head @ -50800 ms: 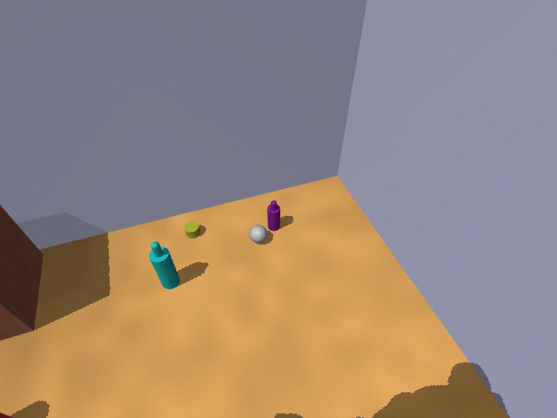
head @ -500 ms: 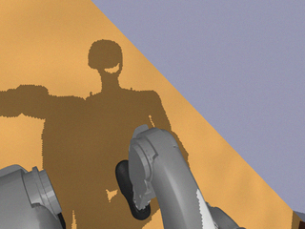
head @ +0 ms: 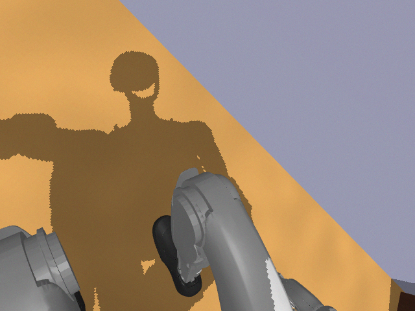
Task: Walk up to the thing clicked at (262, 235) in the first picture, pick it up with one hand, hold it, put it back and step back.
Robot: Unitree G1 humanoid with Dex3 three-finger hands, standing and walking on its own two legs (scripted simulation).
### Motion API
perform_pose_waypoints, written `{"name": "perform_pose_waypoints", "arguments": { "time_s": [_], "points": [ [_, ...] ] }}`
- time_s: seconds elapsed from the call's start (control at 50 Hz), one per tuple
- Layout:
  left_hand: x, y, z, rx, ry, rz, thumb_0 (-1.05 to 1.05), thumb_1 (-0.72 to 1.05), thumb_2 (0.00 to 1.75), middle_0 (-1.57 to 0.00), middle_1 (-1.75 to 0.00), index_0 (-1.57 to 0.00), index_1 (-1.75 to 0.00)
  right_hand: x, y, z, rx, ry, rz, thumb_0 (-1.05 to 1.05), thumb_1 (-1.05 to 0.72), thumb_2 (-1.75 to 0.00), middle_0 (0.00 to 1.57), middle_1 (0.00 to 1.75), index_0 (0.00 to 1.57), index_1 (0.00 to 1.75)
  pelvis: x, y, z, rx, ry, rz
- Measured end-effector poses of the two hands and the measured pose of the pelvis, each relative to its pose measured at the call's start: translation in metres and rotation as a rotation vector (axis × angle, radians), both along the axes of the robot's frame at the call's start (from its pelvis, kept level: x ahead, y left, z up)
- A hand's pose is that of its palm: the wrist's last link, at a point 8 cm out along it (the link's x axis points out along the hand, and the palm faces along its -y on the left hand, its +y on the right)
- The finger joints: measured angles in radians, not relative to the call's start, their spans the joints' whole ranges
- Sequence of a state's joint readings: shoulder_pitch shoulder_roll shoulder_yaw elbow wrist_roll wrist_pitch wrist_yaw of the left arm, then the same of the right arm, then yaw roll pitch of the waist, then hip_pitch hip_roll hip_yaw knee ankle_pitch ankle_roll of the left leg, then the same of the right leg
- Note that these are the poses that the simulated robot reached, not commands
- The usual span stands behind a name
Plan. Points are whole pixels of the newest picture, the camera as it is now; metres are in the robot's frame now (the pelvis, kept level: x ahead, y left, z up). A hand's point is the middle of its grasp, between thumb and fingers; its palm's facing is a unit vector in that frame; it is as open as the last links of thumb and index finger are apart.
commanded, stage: open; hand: left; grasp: from above
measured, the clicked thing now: out of the picture +0.47 +0.36 -0.26
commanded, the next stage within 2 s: withdraw in 0.60 s
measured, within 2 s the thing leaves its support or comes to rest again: neither
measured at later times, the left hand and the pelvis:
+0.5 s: hand out of the picture +0.45 +0.35 -0.25, palm faces -0.45 -0.15 -0.88, open 13.7 cm; pelvis +0.00 +0.00 +0.00, yaw +0 degrees
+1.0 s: hand out of the picture +0.46 +0.36 -0.19, palm faces -0.34 -0.10 -0.94, open 13.9 cm; pelvis +0.00 +0.00 +0.01, yaw +1 degrees
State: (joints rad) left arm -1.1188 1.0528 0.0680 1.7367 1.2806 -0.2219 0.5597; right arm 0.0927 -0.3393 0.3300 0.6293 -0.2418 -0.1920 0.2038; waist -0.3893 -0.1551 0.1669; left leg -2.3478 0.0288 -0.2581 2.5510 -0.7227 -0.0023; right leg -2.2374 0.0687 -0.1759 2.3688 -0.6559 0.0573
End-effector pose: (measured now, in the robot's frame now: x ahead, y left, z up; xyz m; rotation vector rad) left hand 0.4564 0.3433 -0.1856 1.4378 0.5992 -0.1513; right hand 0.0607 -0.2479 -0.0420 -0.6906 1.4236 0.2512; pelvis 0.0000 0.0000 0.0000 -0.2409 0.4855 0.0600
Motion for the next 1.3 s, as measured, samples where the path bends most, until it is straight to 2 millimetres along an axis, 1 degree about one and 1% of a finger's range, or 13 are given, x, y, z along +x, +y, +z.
{"name": "perform_pose_waypoints", "arguments": {
  "time_s": [0.16,0.3,0.44,0.76,0.86,0.92,0.96,1.04,1.12,1.22,1.3],
  "points": [
    [-0.003,0.002,-0.001,0.000,0.014,0.003,-0.01,-0.31,0.81,-0.21,-0.96,-0.25,-0.93,0.000,0.002,0.002,-0.005,-0.003,0.005,0.00,-0.90,-0.89,0.21,0.30,0.20,0.30,-0.001,0.001,0.001,-0.004,0.000,0.000],
    [-0.002,0.004,-0.002,-0.003,0.007,-0.002,0.00,-0.42,0.89,-0.12,-1.04,-0.16,-1.01,0.000,0.002,0.004,-0.007,0.001,0.007,0.00,-0.90,-0.89,0.21,0.30,0.20,0.30,0.000,0.001,0.001,-0.005,0.004,0.000],
    [-0.002,0.005,-0.002,0.004,0.007,-0.004,0.00,-0.46,0.92,-0.09,-1.07,-0.13,-1.04,0.001,0.002,0.004,-0.007,0.010,0.009,0.00,-0.90,-0.89,0.21,0.30,0.20,0.30,0.000,0.001,0.003,-0.006,0.006,0.001],
    [-0.002,0.005,-0.001,0.000,0.010,0.000,0.00,-0.45,0.92,-0.08,-1.08,-0.12,-1.05,-0.002,0.003,0.006,-0.007,0.009,0.002,0.00,-0.90,-0.89,0.21,0.30,0.20,0.30,-0.001,0.001,0.003,-0.008,0.007,0.002],
    [0.001,0.008,0.006,0.017,-0.019,-0.013,0.00,-0.47,0.95,-0.08,-1.05,-0.13,-1.04,-0.003,0.002,0.005,0.001,0.010,-0.008,0.00,-0.90,-0.89,0.21,0.30,0.20,0.30,0.000,0.000,0.003,-0.004,0.012,0.002],
    [0.003,0.012,0.019,0.034,-0.058,-0.008,0.00,-0.49,0.96,-0.08,-1.04,-0.13,-1.03,-0.002,0.001,0.003,0.013,0.005,-0.026,0.00,-0.91,-0.89,0.21,0.30,0.20,0.30,0.002,-0.001,0.004,0.001,0.025,0.005],
    [0.005,0.016,0.032,0.047,-0.090,0.001,0.00,-0.50,0.97,-0.08,-1.03,-0.13,-1.03,0.001,0.000,0.001,0.024,-0.004,-0.044,0.00,-0.91,-0.89,0.21,0.30,0.20,0.30,0.003,-0.001,0.005,0.004,0.037,0.006],
    [0.006,0.024,0.069,0.078,-0.136,0.021,0.00,-0.51,0.98,-0.09,-1.02,-0.11,-1.02,0.011,-0.003,-0.006,0.051,-0.033,-0.095,0.00,-0.91,-0.90,0.21,0.30,0.20,0.30,0.005,-0.001,0.010,0.014,0.069,0.016],
    [0.002,0.029,0.112,0.092,-0.129,0.042,0.00,-0.51,0.99,-0.09,-1.01,-0.10,-1.01,0.025,-0.004,-0.009,0.078,-0.074,-0.153,0.00,-0.91,-0.90,0.21,0.30,0.20,0.30,0.004,-0.002,0.021,0.033,0.091,0.034],
    [-0.004,0.027,0.159,0.083,-0.048,0.043,0.00,-0.52,1.00,-0.09,-1.00,-0.09,-1.01,0.042,-0.004,-0.001,0.094,-0.123,-0.194,0.00,-0.91,-0.90,0.21,0.30,0.20,0.30,0.000,-0.003,0.043,0.055,0.105,0.059],
    [-0.008,0.020,0.181,0.059,0.014,0.023,0.00,-0.51,1.01,-0.09,-1.00,-0.09,-1.01,0.046,-0.009,0.012,0.074,-0.151,-0.201,0.00,-0.91,-0.90,0.21,0.30,0.20,0.30,-0.005,-0.006,0.059,0.069,0.105,0.070]
  ]
}}
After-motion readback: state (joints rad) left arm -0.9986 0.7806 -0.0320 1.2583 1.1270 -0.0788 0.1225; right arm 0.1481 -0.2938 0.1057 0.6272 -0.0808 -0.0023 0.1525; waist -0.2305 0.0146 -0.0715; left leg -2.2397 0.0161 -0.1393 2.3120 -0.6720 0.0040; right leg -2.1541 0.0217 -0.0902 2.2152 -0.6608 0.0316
